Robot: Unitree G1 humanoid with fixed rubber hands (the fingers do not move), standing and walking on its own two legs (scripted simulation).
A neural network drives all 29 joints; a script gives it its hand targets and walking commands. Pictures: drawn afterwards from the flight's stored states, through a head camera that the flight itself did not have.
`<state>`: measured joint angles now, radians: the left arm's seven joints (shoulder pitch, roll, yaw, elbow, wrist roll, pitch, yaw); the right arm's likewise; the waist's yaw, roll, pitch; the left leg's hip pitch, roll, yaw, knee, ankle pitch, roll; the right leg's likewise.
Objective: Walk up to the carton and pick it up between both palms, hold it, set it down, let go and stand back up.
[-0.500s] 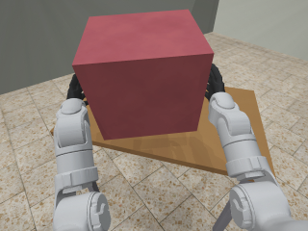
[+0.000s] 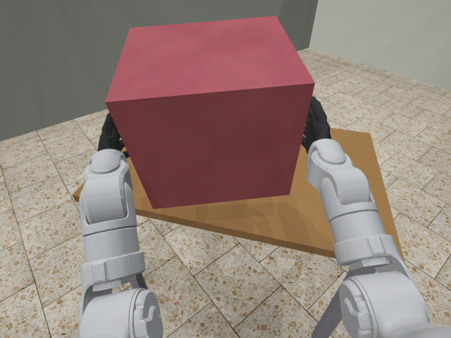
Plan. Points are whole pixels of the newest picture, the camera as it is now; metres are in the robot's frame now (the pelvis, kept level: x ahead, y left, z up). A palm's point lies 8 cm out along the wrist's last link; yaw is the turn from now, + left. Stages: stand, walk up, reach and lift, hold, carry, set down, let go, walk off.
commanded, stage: hold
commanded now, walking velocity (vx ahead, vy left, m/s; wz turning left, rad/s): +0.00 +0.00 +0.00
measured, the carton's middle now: (213, 115) +0.42 +0.00 +0.24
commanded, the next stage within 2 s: set down in 1.08 s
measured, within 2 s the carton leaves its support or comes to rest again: neither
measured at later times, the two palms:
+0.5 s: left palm (109, 154) +0.36 +0.17 +0.21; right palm (313, 139) +0.35 -0.16 +0.22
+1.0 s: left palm (117, 152) +0.36 +0.16 +0.21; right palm (321, 137) +0.35 -0.17 +0.22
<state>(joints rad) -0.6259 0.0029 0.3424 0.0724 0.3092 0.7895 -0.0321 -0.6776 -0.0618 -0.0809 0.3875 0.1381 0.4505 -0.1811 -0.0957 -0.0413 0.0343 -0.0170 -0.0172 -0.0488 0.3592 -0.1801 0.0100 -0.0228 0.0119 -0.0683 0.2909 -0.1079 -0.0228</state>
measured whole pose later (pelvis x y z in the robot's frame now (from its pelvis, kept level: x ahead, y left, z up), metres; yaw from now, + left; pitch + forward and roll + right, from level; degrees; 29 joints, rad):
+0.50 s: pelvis -0.01 +0.00 +0.00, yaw +0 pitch -9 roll +0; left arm -0.66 0.02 0.36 0.12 0.31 0.79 -0.04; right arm -0.71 -0.04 -0.11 0.43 0.11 0.45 -0.17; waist -0.09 -0.05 0.03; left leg -0.03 -0.02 -0.05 0.35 -0.17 0.01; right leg -0.04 0.01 -0.07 0.30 -0.11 -0.03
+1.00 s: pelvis +0.00 +0.00 +0.00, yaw +0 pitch -7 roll +0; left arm -0.64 0.01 0.34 0.09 0.30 0.84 -0.01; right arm -0.71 -0.08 -0.08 0.41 0.14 0.50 -0.17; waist -0.10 -0.04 -0.02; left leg -0.06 -0.01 -0.04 0.35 -0.17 0.00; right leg -0.07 0.02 -0.06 0.30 -0.10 -0.03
